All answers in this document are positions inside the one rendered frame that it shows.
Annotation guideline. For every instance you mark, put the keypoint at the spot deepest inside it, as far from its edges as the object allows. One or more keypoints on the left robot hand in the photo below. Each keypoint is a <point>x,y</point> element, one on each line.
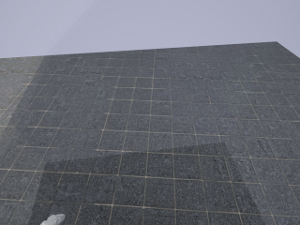
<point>54,219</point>

